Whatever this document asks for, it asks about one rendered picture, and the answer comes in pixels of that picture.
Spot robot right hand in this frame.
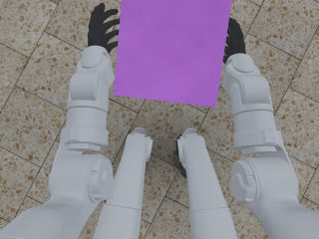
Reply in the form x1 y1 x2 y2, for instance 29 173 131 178
222 17 246 64

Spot robot left forearm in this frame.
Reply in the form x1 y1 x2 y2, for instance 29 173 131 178
48 45 115 192

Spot robot left upper arm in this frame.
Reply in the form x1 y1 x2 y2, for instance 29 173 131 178
0 154 115 239

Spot robot right thigh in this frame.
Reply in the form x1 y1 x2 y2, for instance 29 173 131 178
176 133 238 239

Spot robot right forearm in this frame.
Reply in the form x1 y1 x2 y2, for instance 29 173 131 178
221 53 299 195

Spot robot left thigh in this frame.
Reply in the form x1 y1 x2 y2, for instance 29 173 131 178
93 132 153 239

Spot robot left hand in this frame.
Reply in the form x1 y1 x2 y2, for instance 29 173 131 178
87 3 121 55

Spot robot right upper arm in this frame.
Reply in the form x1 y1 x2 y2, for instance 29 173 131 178
230 157 319 239

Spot robot thigh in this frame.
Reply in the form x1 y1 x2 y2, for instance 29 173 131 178
176 133 238 239
93 132 153 239

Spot carton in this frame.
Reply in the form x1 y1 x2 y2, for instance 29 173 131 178
113 0 232 108

